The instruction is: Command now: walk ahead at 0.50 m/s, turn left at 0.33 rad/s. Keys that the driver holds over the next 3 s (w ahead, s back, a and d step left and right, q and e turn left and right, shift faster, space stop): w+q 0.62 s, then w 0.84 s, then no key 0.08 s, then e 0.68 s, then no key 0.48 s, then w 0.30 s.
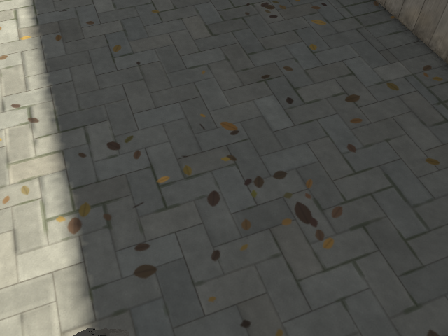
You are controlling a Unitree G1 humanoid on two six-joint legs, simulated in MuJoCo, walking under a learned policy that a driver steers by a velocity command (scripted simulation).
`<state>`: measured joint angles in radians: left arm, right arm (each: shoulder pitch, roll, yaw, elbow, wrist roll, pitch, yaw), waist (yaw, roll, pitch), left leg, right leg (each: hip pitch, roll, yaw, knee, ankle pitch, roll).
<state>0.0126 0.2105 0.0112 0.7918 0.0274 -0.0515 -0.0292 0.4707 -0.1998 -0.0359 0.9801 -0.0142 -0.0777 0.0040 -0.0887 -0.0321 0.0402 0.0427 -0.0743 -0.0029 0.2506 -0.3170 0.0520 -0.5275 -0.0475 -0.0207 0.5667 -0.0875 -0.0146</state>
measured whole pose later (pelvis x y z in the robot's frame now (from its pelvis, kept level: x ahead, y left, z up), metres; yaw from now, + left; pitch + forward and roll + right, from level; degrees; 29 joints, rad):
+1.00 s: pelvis +0.48 +0.13 +0.00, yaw +27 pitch +1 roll +1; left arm 0.13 0.24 0.04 0.80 0.03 -0.01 -0.03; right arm 0.42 -0.23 -0.05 0.91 -0.01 -0.07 0.00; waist -0.05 -0.05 0.03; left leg 0.06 -0.13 -0.03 0.18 -0.25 0.12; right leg -0.65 -0.11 -0.03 0.74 -0.02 0.01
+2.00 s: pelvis +0.84 +0.31 +0.00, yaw +15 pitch +0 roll +0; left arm 0.21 0.25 0.07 0.86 0.03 0.07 -0.02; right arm 0.20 -0.23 -0.04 0.86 -0.03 -0.02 -0.04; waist 0.01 -0.02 0.06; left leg -0.30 0.05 0.23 0.43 -0.13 0.07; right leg -0.48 -0.04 -0.04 0.92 -0.36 0.00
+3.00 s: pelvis +0.89 +0.28 +0.00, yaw +2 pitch -1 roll +1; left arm 0.29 0.25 0.04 0.98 0.03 -0.04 -0.01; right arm 0.31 -0.26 -0.07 0.98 -0.01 -0.01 0.00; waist 0.01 0.03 0.00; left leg -0.11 0.00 0.03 0.45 -0.34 0.05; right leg -0.21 0.01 -0.06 0.47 -0.28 -0.07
